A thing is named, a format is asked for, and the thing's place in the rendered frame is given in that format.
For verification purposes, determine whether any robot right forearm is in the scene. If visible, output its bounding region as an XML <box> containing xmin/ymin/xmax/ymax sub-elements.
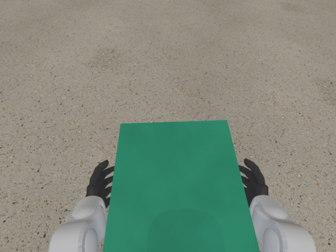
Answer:
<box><xmin>249</xmin><ymin>195</ymin><xmax>316</xmax><ymax>252</ymax></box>

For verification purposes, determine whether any carton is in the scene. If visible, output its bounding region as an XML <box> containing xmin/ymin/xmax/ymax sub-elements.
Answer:
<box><xmin>103</xmin><ymin>120</ymin><xmax>260</xmax><ymax>252</ymax></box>

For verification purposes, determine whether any robot right hand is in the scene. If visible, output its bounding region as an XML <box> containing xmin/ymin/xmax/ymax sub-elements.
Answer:
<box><xmin>238</xmin><ymin>159</ymin><xmax>268</xmax><ymax>207</ymax></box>

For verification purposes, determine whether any robot left forearm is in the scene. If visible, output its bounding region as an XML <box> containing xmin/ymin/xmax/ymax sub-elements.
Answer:
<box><xmin>48</xmin><ymin>196</ymin><xmax>107</xmax><ymax>252</ymax></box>

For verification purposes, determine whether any robot left hand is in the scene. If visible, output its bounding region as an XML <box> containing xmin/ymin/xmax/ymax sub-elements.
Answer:
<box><xmin>86</xmin><ymin>160</ymin><xmax>114</xmax><ymax>208</ymax></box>

